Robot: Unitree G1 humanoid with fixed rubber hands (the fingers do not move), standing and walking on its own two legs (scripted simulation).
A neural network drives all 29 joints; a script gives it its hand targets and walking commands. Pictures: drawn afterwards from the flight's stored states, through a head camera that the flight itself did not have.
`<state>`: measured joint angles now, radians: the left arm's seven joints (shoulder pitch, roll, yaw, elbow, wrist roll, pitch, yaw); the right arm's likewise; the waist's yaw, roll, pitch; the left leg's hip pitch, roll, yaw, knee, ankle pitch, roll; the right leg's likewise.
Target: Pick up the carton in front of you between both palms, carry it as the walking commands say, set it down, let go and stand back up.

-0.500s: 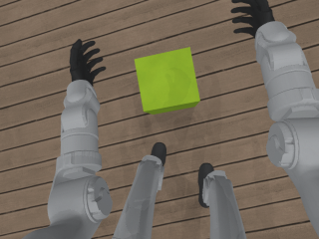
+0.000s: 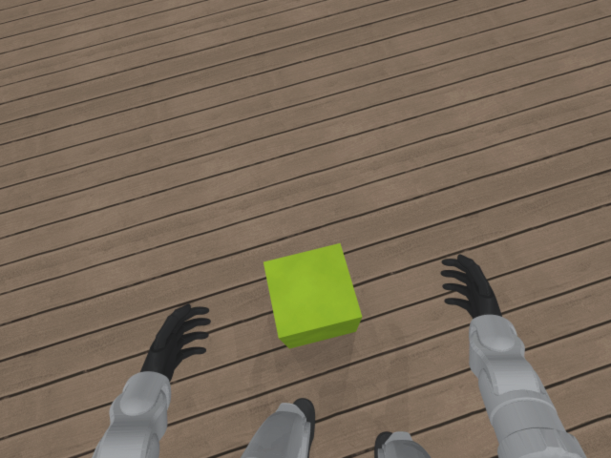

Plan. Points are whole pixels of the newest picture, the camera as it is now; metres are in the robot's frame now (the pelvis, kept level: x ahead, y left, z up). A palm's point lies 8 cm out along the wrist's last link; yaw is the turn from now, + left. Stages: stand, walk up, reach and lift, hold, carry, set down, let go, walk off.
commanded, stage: let go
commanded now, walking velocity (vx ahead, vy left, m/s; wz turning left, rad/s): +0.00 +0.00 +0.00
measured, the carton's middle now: (313, 299) +0.44 +0.09 -0.62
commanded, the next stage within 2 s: stand in 0.88 s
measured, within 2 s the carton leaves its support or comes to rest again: neither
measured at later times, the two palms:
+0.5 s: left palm (183, 390) +0.19 +0.19 -0.04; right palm (604, 418) +0.21 -0.27 -0.03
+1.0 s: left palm (134, 431) +0.14 +0.25 -0.06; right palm out of the picture +0.16 -0.26 -0.05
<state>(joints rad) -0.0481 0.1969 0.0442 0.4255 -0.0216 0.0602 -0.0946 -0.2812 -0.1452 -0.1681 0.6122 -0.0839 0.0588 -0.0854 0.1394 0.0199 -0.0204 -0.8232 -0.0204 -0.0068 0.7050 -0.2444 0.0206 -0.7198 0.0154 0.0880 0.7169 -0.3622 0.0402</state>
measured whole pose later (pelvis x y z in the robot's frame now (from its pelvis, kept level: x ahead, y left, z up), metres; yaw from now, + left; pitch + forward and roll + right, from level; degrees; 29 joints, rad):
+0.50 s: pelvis +0.04 -0.04 +0.03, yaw +2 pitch +1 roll +1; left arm 0.23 0.21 0.04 0.44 0.00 0.06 -0.07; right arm 0.23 -0.21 -0.03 0.45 0.00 0.06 0.04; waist 0.00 -0.03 0.04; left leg -0.21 -0.01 -0.05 0.40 -0.20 -0.03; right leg -0.11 0.02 0.05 0.43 -0.33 -0.02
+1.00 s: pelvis +0.03 -0.02 +0.02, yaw +5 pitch +1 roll +0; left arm 0.28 0.28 0.02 0.50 0.06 0.03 0.03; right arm 0.32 -0.23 -0.03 0.61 -0.04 0.00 0.00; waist 0.01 -0.07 -0.02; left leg -0.31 -0.05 -0.07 0.54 -0.25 0.00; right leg -0.17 -0.03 -0.01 0.53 -0.40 0.02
